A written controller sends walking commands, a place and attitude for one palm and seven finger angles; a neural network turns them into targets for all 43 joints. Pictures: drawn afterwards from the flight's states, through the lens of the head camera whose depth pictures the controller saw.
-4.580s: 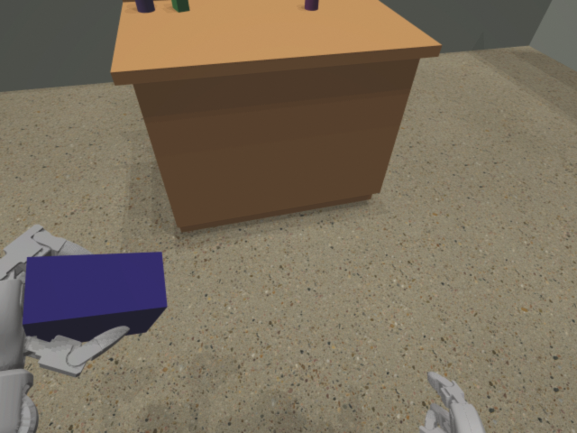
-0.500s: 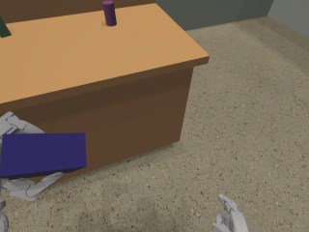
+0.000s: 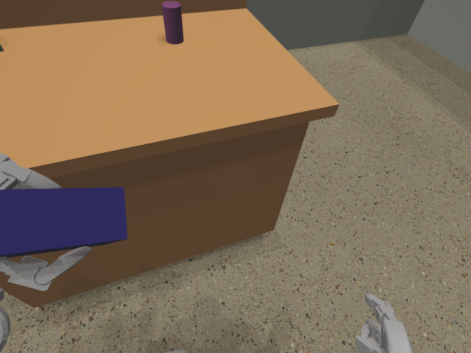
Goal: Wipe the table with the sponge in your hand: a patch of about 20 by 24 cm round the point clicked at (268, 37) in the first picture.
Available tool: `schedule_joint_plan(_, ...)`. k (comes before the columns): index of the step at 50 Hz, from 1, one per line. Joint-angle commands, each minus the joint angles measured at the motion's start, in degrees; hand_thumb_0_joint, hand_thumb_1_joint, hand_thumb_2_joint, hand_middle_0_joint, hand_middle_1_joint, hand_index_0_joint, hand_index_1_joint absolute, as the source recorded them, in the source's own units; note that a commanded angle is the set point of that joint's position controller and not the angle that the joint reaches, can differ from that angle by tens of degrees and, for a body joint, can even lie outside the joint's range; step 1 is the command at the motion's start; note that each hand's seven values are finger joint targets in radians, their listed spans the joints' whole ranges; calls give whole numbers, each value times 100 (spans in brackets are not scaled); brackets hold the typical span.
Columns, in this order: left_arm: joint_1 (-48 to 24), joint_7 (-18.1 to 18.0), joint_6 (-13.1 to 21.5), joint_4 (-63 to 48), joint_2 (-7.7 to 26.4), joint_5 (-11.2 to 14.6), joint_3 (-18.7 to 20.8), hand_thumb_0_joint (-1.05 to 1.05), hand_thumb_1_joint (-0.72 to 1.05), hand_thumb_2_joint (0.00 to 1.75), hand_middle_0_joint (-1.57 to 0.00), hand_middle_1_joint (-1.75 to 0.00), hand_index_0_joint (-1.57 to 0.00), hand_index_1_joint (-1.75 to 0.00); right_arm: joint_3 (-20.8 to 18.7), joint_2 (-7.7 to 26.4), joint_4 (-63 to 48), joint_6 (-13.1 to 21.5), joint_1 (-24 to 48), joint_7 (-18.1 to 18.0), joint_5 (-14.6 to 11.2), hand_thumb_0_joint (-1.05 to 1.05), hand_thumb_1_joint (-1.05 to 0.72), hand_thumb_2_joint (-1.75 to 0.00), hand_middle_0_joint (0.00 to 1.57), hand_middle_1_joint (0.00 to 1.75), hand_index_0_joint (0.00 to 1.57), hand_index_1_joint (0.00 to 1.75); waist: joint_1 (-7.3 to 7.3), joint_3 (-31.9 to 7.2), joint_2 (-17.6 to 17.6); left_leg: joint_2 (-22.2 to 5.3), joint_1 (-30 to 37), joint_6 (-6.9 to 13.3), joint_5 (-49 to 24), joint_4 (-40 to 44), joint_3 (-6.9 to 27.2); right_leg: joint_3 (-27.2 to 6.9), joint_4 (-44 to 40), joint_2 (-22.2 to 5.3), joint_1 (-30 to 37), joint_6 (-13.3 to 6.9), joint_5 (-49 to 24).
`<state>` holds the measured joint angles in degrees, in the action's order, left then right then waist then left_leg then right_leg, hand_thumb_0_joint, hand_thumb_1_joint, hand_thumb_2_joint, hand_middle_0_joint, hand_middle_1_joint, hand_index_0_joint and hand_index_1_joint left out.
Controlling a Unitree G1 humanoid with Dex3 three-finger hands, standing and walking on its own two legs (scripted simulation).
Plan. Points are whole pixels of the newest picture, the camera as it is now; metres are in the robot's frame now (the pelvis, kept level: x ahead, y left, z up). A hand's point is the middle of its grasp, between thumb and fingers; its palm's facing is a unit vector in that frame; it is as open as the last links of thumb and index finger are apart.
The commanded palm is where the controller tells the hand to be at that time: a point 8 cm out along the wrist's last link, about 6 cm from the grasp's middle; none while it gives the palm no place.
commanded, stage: take the last steps up to it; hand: left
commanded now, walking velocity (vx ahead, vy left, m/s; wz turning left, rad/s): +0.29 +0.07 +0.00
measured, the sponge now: (79, 221) +0.23 +0.21 +0.17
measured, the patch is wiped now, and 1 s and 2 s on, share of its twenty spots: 0.00 0.00 0.00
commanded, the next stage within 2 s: come to a stop and stand still in 1.00 s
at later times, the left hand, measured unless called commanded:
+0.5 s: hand (92, 177) +0.29 +0.21 +0.18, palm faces +0.38 -0.82 -0.44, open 10.2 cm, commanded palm +0.23 +0.26 +0.19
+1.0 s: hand (111, 144) +0.35 +0.21 +0.18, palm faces +0.39 -0.80 -0.46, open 10.2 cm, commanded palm +0.30 +0.26 +0.19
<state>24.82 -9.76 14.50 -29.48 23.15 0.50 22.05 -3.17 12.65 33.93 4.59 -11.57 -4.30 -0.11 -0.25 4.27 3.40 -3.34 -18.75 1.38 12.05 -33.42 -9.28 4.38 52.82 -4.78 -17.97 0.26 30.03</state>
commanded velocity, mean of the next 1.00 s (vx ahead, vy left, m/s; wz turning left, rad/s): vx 0.21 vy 0.07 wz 0.00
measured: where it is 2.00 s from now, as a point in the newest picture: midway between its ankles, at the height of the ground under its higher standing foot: outside the picture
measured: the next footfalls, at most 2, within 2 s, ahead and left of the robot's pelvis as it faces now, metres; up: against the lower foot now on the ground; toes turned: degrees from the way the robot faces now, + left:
right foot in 0.28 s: +0.12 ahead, -0.11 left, +0.00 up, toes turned -9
left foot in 0.62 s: +0.20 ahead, +0.13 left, +0.00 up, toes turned +9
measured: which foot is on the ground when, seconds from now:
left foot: down 0.00-0.30, up 0.32-0.60, down 0.62-0.94, up 0.96-1.00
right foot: up 0.00-0.26, down 0.28-0.64, up 0.66-0.90, down 0.92-1.00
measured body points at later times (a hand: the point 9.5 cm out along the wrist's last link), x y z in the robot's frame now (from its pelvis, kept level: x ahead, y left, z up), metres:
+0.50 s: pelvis +0.07 -0.02 +0.02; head +0.11 -0.03 +0.46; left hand +0.27 +0.25 +0.20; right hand +0.23 -0.27 -0.09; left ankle +0.11 +0.12 -0.67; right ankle +0.08 -0.11 -0.73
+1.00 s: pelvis +0.14 -0.02 +0.00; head +0.16 -0.05 +0.45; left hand +0.33 +0.25 +0.21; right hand +0.29 -0.22 -0.11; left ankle +0.14 +0.11 -0.69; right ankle +0.15 -0.10 -0.73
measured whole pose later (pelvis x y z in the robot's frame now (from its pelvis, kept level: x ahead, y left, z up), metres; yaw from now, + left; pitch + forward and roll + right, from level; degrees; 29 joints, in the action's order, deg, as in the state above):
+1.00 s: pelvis +0.14 -0.02 +0.00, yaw +0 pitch -1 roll +1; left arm 26.4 -8.4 11.6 -28.1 20.8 1.2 19.5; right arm 2.0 8.8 36.8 3.7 -11.4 -2.7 -0.1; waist 0.7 3.9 -2.1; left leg -3.8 -22.4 -1.2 24.4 -49.8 -4.1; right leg 8.9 36.0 -2.5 -16.4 -3.2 18.3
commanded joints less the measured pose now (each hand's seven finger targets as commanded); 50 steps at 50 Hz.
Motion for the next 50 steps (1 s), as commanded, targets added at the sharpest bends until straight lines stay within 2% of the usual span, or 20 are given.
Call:
schedule_joint_plan(1,-310,-23,377,-1573,830,39,564,0,10,130,-120,-160,-120,-160,-102,559,-669,410,352,67,-66,0,-90,-90,20,30,20,30,13,-930,-1573,-1708,1553,1186,-360,1588,2285,-271,1303,-147,-1947,80,-154)
schedule_joint_plan(5,179,11,296,-1683,586,95,438,0,10,130,-120,-160,-120,-160,-7,523,-638,510,330,121,-28,0,-90,-90,20,30,20,30,40,-1041,-1723,-1333,818,865,-514,1693,1207,202,25,-12,-905,142,-699)
schedule_joint_plan(12,-223,-25,89,-863,657,84,499,0,10,130,-120,-160,-120,-160,89,470,-583,372,428,-32,-19,0,-90,-90,20,30,20,30,34,-941,-1115,-1101,168,423,844,867,807,560,-2445,277,778,127,-1120)
schedule_joint_plan(13,-308,-26,72,-719,682,46,485,0,10,130,-120,-160,-120,-160,88,446,-572,326,377,-30,-17,0,-90,-90,20,30,20,30,15,-882,-613,-821,-237,272,1162,202,594,-16,-2923,-40,1070,-61,-1034)
schedule_joint_plan(15,-556,-61,-1,-618,963,85,648,0,10,130,-120,-160,-120,-160,142,341,-683,302,570,19,-23,0,-90,-90,20,30,20,30,151,-749,1500,180,-1916,-145,2067,-2363,258,-3310,-3944,-1949,1600,-1056,-990)
schedule_joint_plan(16,-755,-33,15,-729,835,128,482,0,10,130,-120,-160,-120,-160,47,500,-605,307,565,99,-20,0,-90,-90,20,30,20,30,82,-818,1430,86,-2095,-209,1786,-3181,778,-3540,-4039,-2074,1663,-1160,-960)
schedule_joint_plan(18,-581,-25,142,-973,854,93,525,0,10,130,-120,-160,-120,-160,166,388,-494,269,606,121,-21,0,-90,-90,20,30,20,30,39,-644,446,-149,-2191,-301,1225,-3578,986,-2332,-3716,-1847,1646,-1146,-2354)
schedule_joint_plan(21,-378,-49,281,-1336,873,24,576,0,10,130,-120,-160,-120,-160,164,351,-554,181,686,92,1,0,-90,-90,20,30,20,30,3,-857,152,-227,-1428,-308,987,-2322,667,-868,-3317,-1480,1450,-866,-4237)
schedule_joint_plan(25,271,-128,232,-1430,823,88,714,0,10,130,-120,-160,-120,-160,97,318,-820,154,551,94,34,0,-90,-90,20,30,20,30,193,-1079,423,56,-558,-220,608,-587,54,-655,-3179,-1245,1470,-836,-3771)
schedule_joint_plan(28,103,-184,182,-1581,794,120,665,0,10,130,-120,-160,-120,-160,19,395,-880,151,387,41,21,0,-90,-90,20,30,20,30,63,-1157,191,187,512,-215,-100,560,-112,-501,-2761,-980,1134,-588,-2805)
schedule_joint_plan(30,-78,-187,232,-1519,796,125,651,0,10,130,-120,-160,-120,-160,-71,560,-884,135,285,-28,-19,0,-90,-90,20,30,20,30,-17,-1141,-672,-320,1358,30,-237,1043,447,-288,-1864,-561,421,-290,-1963)
schedule_joint_plan(31,-177,-167,245,-1575,698,133,528,0,10,130,-120,-160,-120,-160,-142,716,-946,144,288,-32,-70,0,-90,-90,20,30,20,30,-19,-1161,-1629,-1250,1930,422,-911,1140,1688,125,-838,11,-514,-34,-767)
schedule_joint_plan(32,-235,-132,299,-1250,727,113,512,0,10,130,-120,-160,-120,-160,-78,677,-905,162,262,-2,-63,0,-90,-90,20,30,20,30,-32,-1047,-1943,-1919,1634,870,-531,1684,2788,96,228,292,-981,6,748)
schedule_joint_plan(33,-269,-110,284,-1075,882,62,617,0,10,130,-120,-160,-120,-160,-22,607,-837,207,382,-10,1,0,-90,-90,20,30,20,30,-47,-833,-2108,-2129,1227,1137,-49,1908,3143,-176,859,166,-1237,2,625)
schedule_joint_plan(38,36,-13,223,-1606,606,81,379,0,10,130,-120,-160,-120,-160,-14,572,-722,361,345,94,-48,0,-90,-90,20,30,20,30,34,-988,-1763,-1371,956,830,-1029,1461,1393,124,-124,101,-731,128,-413)
schedule_joint_plan(44,-71,-73,56,-1133,688,99,521,0,10,130,-120,-160,-120,-160,101,503,-684,316,400,23,-36,0,-90,-90,20,30,20,30,49,-954,-1319,-1115,133,404,473,906,911,498,-2365,326,823,138,-1020)
schedule_joint_plan(45,-163,-75,50,-1016,754,68,554,0,10,130,-120,-160,-120,-160,101,445,-670,269,390,11,-32,0,-90,-90,20,30,20,30,28,-937,-797,-847,-99,229,832,314,662,59,-2928,41,1062,8,-1227)
schedule_joint_plan(47,-442,-78,-34,-903,985,146,681,0,10,130,-120,-160,-120,-160,178,287,-786,239,562,28,-29,0,-90,-90,20,30,20,30,87,-760,1250,190,-1372,-214,1927,-1852,222,-2806,-3791,-1706,1227,-866,-1665)
schedule_joint_plan(49,-372,-59,14,-824,890,185,620,0,10,130,-120,-160,-120,-160,170,342,-634,221,564,95,-28,0,-90,-90,20,30,20,30,28,-716,825,6,-1841,-308,1495,-3213,933,-2739,-3709,-1955,1470,-1155,-2688)
schedule_joint_plan(50,-240,-50,78,-822,883,153,660,0,10,130,-120,-160,-120,-160,238,280,-564,172,588,96,-11,0,-90,-90,20,30,20,30,25,-701,468,-76,-1840,-355,1247,-3314,961,-1999,-3522,-1730,1498,-1039,-3503)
